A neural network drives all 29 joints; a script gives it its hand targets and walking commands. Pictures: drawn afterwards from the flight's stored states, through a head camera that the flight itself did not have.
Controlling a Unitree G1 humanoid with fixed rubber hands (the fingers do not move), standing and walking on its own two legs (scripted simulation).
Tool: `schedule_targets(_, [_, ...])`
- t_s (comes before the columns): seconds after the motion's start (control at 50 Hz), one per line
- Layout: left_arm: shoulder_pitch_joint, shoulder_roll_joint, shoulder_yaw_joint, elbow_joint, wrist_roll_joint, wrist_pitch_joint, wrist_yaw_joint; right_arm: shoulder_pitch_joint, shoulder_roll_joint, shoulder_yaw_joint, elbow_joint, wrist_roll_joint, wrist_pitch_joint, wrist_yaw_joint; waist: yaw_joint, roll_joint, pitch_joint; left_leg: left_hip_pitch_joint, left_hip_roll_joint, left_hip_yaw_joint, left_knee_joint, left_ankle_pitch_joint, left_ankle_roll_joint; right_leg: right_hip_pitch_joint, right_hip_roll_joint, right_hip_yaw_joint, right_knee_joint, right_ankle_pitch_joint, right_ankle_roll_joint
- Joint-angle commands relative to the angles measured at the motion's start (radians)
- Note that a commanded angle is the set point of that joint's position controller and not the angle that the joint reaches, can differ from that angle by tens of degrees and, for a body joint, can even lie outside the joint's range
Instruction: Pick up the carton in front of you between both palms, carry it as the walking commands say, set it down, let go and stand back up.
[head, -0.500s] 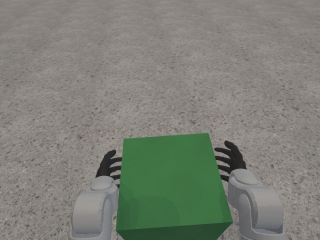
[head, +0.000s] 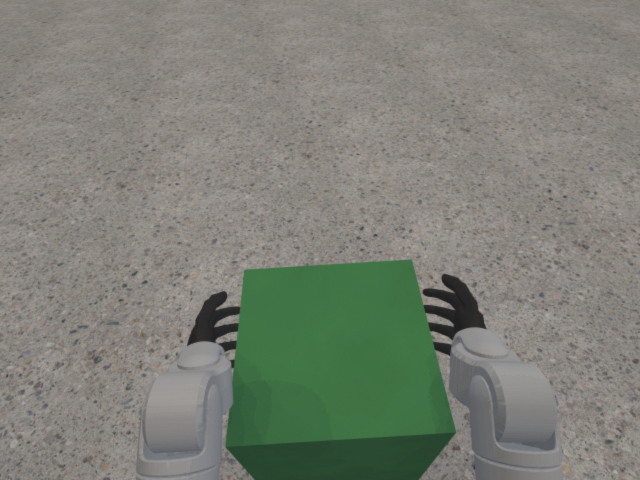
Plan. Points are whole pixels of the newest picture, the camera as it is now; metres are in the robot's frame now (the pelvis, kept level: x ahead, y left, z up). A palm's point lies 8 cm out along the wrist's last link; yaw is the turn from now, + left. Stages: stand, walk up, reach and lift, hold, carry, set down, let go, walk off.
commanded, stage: carry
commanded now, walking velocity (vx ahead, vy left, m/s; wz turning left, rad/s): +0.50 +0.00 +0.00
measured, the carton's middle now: (334, 382) +0.27 -0.01 -0.03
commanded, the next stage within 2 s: none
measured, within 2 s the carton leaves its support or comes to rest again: neither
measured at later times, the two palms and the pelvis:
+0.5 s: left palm (238, 164) +0.59 +0.12 +0.10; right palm (404, 147) +0.62 -0.17 +0.10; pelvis +0.33 -0.04 +0.00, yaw +4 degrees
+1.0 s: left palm (255, 110) +0.77 +0.10 +0.10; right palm (397, 105) +0.77 -0.19 +0.10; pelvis +0.49 -0.04 +0.01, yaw +1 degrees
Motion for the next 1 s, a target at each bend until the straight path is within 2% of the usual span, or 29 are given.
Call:
schedule_targets(0.0, [-0.474, -1.008, -0.58, -0.238, -0.395, -0.073, -0.207, -0.284, 1.026, 0.579, -0.036, 0.365, -0.006, 0.276, 0.041, 0.151, -0.144, 0.072, 0.224, -0.093, -0.156, 0.122, 0.044, 0.086, 0.022, -0.123, -0.369, 0.182, 0.015])
schedule_targets(0.08, [-0.487, -0.977, -0.626, -0.271, -0.45, -0.043, -0.213, -0.296, 0.976, 0.564, -0.123, 0.352, -0.009, 0.247, 0.041, 0.136, -0.186, 0.167, 0.192, -0.039, 0.001, 0.318, 0.018, 0.178, 0.068, -0.21, -0.527, 0.236, 0.002])
schedule_targets(0.12, [-0.398, -0.92, -0.603, -0.198, -0.425, -0.014, -0.211, -0.272, 0.894, 0.548, -0.12, 0.305, 0.017, 0.229, 0.063, 0.106, -0.25, 0.07, 0.153, 0.005, 0.201, 0.38, -0.02, 0.405, 0.079, -0.2, -0.516, 0.075, -0.031])
schedule_targets(0.14, [-0.388, -0.892, -0.586, -0.201, -0.419, -0.007, -0.21, -0.294, 0.887, 0.541, -0.126, 0.315, 0.031, 0.224, 0.078, 0.02, -0.301, -0.102, 0.106, 0.016, 0.467, 0.337, -0.046, 0.595, -0.049, -0.012, -0.553, 0.1, -0.092])
schedule_targets(0.16, [-0.419, -0.853, -0.546, -0.169, -0.414, 0.004, -0.197, -0.264, 0.853, 0.527, -0.101, 0.309, 0.047, 0.223, 0.095, -0.278, -0.409, -0.341, 0.001, -0.047, 0.777, 0.012, -0.089, 0.792, -0.272, 0.406, -0.622, 0.11, -0.205])
schedule_targets(0.18, [-0.422, -0.856, -0.544, -0.203, -0.414, -0.002, -0.199, -0.278, 0.887, 0.558, -0.098, 0.322, 0.053, 0.224, 0.09, -0.327, -0.372, -0.52, -0.012, -0.162, 0.927, -0.303, -0.076, 0.861, -0.336, 0.509, -0.675, 0.364, -0.27])
schedule_targets(0.22, [-0.438, -0.976, -0.56, -0.191, -0.432, -0.018, -0.204, -0.355, 0.972, 0.594, -0.142, 0.367, 0.032, 0.233, 0.099, -0.159, -0.397, -0.61, 0.072, -0.243, 0.915, -0.309, -0.065, 0.923, -0.276, 0.296, -0.562, 0.877, -0.207])
schedule_targets(0.26, [-0.454, -1.035, -0.589, -0.217, -0.437, -0.034, -0.215, -0.331, 1.007, 0.6, -0.106, 0.356, 0.015, 0.247, 0.085, -0.079, -0.366, -0.468, 0.096, -0.235, 0.729, -0.207, -0.053, 0.745, -0.259, 0.112, -0.588, 0.871, -0.127])
schedule_targets(0.3, [-0.544, -1.034, -0.578, -0.284, -0.445, -0.057, -0.224, -0.311, 1.076, 0.608, -0.065, 0.358, -0.005, 0.253, 0.081, -0.161, -0.319, -0.421, 0.063, -0.203, 0.446, -0.211, -0.059, 0.697, -0.195, 0.025, -0.601, 0.812, -0.076])
schedule_targets(0.36, [-0.434, -1.012, -0.553, -0.268, -0.413, -0.057, -0.237, -0.26, 1.06, 0.598, -0.069, 0.323, -0.006, 0.235, 0.072, -0.271, -0.331, -0.257, 0.014, -0.104, 0.269, 0.025, -0.084, 0.636, -0.136, -0.108, -0.596, 0.89, -0.051])
schedule_targets(0.4, [-0.419, -1.015, -0.563, -0.231, -0.431, -0.051, -0.246, -0.362, 1.032, 0.619, -0.201, 0.342, -0.018, 0.229, 0.061, -0.213, -0.321, -0.14, 0.009, -0.057, 0.179, 0.145, -0.079, 0.576, -0.147, -0.128, -0.584, 0.729, -0.042])
schedule_targets(0.46, [-0.451, -0.946, -0.588, -0.267, -0.42, -0.026, -0.233, -0.254, 1.012, 0.59, -0.071, 0.335, 0.015, 0.238, 0.052, -0.12, -0.261, -0.036, 0.033, -0.07, 0.043, 0.336, -0.079, 0.462, -0.08, -0.16, -0.506, 0.486, -0.001])
schedule_targets(0.52, [-0.458, -0.907, -0.59, -0.24, -0.41, 0.004, -0.224, -0.271, 0.95, 0.533, -0.018, 0.314, 0.04, 0.246, 0.068, 0.12, -0.303, 0.182, 0.265, -0.254, 0.096, 0.916, -0.003, 0.292, -0.014, -0.1, -0.425, 0.042, 0.052])
schedule_targets(0.54, [-0.395, -0.885, -0.532, -0.128, -0.374, 0.023, -0.226, -0.307, 0.923, 0.552, -0.038, 0.317, 0.047, 0.243, 0.064, 0.124, -0.331, 0.173, 0.307, -0.309, 0.085, 0.881, 0.009, 0.311, -0.002, -0.068, -0.449, -0.095, 0.06])
schedule_targets(0.56, [-0.424, -0.903, -0.545, -0.113, -0.381, 0.028, -0.221, -0.276, 0.901, 0.52, 0.003, 0.295, 0.055, 0.247, 0.07, 0.082, -0.313, 0.196, 0.295, -0.282, 0.126, 0.956, 0.026, 0.297, 0.0, -0.043, -0.474, 0.016, 0.049])
schedule_targets(0.58, [-0.424, -0.948, -0.555, -0.149, -0.403, 0.015, -0.223, -0.339, 0.953, 0.559, -0.061, 0.339, 0.041, 0.253, 0.068, 0.144, -0.346, 0.259, 0.261, -0.25, 0.155, 0.96, 0.053, 0.261, -0.007, -0.047, -0.494, 0.039, 0.06])
schedule_targets(0.6, [-0.48, -0.936, -0.606, -0.157, -0.432, 0.015, -0.227, -0.286, 0.961, 0.497, 0.056, 0.321, 0.041, 0.257, 0.062, 0.151, -0.326, 0.232, 0.21, -0.241, 0.159, 0.956, 0.031, 0.303, -0.017, -0.057, -0.541, 0.131, 0.067])
schedule_targets(0.66, [-0.527, -1.01, -0.614, -0.158, -0.423, -0.014, -0.234, -0.336, 1.034, 0.507, 0.016, 0.331, 0.003, 0.264, 0.061, 0.118, -0.36, 0.197, 0.185, -0.167, 0.183, 0.962, -0.005, 0.36, -0.003, -0.063, -0.503, 0.26, 0.084])
schedule_targets(0.68, [-0.543, -1.046, -0.601, -0.169, -0.435, -0.025, -0.235, -0.364, 1.068, 0.519, -0.012, 0.345, -0.012, 0.266, 0.051, 0.169, -0.418, 0.267, 0.187, -0.157, 0.191, 1.056, -0.013, 0.352, 0.007, -0.076, -0.493, 0.275, 0.087])
schedule_targets(0.74, [-0.527, -1.063, -0.605, -0.198, -0.434, -0.049, -0.232, -0.308, 1.104, 0.506, 0.0, 0.325, -0.023, 0.26, 0.053, 0.15, -0.46, 0.346, 0.208, -0.183, 0.22, 1.129, 0.002, 0.332, 0.027, -0.075, -0.53, 0.203, 0.081])
schedule_targets(0.76, [-0.508, -1.1, -0.602, -0.21, -0.451, -0.056, -0.229, -0.385, 1.11, 0.541, -0.117, 0.356, -0.042, 0.257, 0.053, 0.156, -0.47, 0.356, 0.198, -0.183, 0.247, 1.218, 0.017, 0.338, 0.048, -0.124, -0.535, 0.191, 0.073])
schedule_targets(0.8, [-0.51, -1.085, -0.577, -0.246, -0.447, -0.062, -0.222, -0.346, 1.089, 0.531, -0.102, 0.344, -0.044, 0.237, 0.063, 0.144, -0.458, 0.323, 0.157, -0.148, 0.259, 1.188, 0.024, 0.389, 0.049, -0.109, -0.654, 0.342, 0.095])
schedule_targets(0.86, [-0.407, -1.017, -0.549, -0.215, -0.405, -0.061, -0.213, -0.324, 1.052, 0.59, -0.146, 0.338, -0.037, 0.227, 0.064, -0.19, -0.393, -0.084, 0.064, -0.034, 0.31, 0.456, -0.044, 0.718, -0.068, -0.103, -0.487, 1.226, 0.083])
schedule_targets(0.88, [-0.404, -1.003, -0.547, -0.218, -0.41, -0.065, -0.214, -0.309, 1.048, 0.621, -0.159, 0.344, -0.034, 0.23, 0.058, -0.213, -0.405, -0.164, -0.017, 0.022, 0.223, 0.222, -0.053, 0.804, -0.05, -0.13, -0.347, 1.468, 0.037])
schedule_targets(0.9, [-0.347, -0.985, -0.524, -0.167, -0.365, -0.058, -0.209, -0.292, 1.044, 0.61, -0.113, 0.338, -0.021, 0.234, 0.04, -0.204, -0.388, -0.095, -0.04, 0.038, 0.077, 0.27, -0.05, 0.735, -0.02, -0.156, -0.21, 1.518, 0.027])
schedule_targets(0.92, [-0.336, -0.986, -0.559, -0.177, -0.376, -0.06, -0.221, -0.269, 1.03, 0.62, -0.088, 0.335, -0.02, 0.243, 0.032, -0.097, -0.403, 0.109, 0.013, -0.029, 0.023, 0.502, -0.03, 0.572, -0.026, -0.118, -0.222, 1.24, 0.047])
schedule_targets(0.94, [-0.335, -0.981, -0.545, -0.113, -0.373, -0.053, -0.231, -0.29, 1.022, 0.614, -0.1, 0.333, -0.024, 0.254, 0.016, 0.035, -0.38, 0.431, 0.072, -0.109, 0.065, 0.948, 0.021, 0.207, 0.068, -0.167, -0.118, 0.62, 0.072])
schedule_targets(0.96, [-0.362, -0.974, -0.56, -0.174, -0.351, -0.064, -0.243, -0.24, 1.023, 0.624, -0.022, 0.324, -0.022, 0.27, 0.004, 0.217, -0.36, 0.624, 0.249, -0.268, 0.121, 1.369, 0.162, -0.106, 0.142, -0.128, 0.0, -0.246, 0.088])
schedule_targets(0.98, [-0.39, -0.973, -0.566, -0.132, -0.355, -0.063, -0.263, -0.271, 1.014, 0.59, -0.02, 0.304, -0.039, 0.281, 0.017, 0.157, -0.364, 0.472, 0.327, -0.266, 0.129, 1.331, 0.165, 0.023, 0.052, 0.017, -0.061, -0.368, 0.058])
